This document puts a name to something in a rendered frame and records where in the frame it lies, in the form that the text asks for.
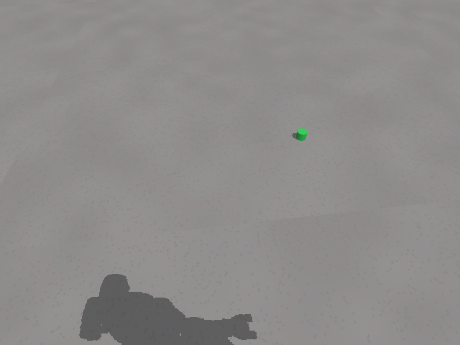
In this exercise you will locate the tin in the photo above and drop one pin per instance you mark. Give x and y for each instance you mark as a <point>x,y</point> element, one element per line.
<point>301,134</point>

